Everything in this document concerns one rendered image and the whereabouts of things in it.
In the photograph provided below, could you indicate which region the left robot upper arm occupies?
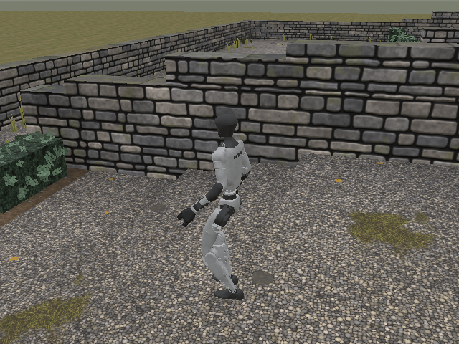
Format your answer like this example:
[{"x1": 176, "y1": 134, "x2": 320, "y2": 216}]
[{"x1": 212, "y1": 148, "x2": 227, "y2": 193}]

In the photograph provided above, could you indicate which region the left robot hand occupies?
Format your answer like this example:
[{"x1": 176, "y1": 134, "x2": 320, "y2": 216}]
[{"x1": 177, "y1": 208, "x2": 196, "y2": 227}]

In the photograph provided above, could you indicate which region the robot right forearm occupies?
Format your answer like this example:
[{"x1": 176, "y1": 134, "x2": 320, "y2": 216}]
[{"x1": 235, "y1": 172, "x2": 249, "y2": 191}]

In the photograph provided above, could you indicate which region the robot left forearm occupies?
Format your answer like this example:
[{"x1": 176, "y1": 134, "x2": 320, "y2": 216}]
[{"x1": 191, "y1": 183, "x2": 223, "y2": 214}]

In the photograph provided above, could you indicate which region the left robot foot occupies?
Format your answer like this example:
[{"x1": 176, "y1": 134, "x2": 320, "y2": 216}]
[{"x1": 214, "y1": 289, "x2": 244, "y2": 300}]

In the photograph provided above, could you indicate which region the right robot upper arm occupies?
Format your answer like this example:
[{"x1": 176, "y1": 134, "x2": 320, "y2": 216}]
[{"x1": 236, "y1": 140, "x2": 252, "y2": 174}]

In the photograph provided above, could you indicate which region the humanoid robot torso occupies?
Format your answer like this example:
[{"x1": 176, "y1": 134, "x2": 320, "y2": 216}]
[{"x1": 216, "y1": 144, "x2": 242, "y2": 216}]

